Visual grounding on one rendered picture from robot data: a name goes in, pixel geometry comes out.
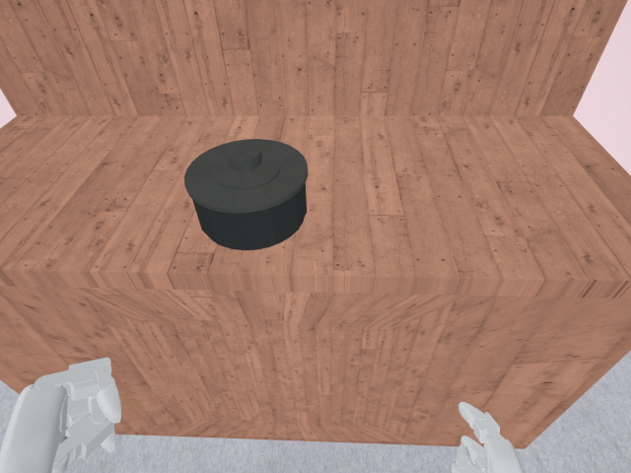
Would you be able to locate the table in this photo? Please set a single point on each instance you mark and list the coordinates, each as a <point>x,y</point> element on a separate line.
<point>466,238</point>

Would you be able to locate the pot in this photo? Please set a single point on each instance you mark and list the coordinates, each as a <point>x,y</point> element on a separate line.
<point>255,230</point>

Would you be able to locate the lid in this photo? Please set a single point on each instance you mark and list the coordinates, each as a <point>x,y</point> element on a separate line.
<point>211,183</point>

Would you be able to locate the robot right hand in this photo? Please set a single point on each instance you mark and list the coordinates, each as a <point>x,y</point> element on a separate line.
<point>498,454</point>

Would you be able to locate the knob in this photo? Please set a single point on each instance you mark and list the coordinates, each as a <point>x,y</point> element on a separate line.
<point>244,156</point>

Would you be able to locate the robot left hand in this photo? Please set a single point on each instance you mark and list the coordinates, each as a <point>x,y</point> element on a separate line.
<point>44,410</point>

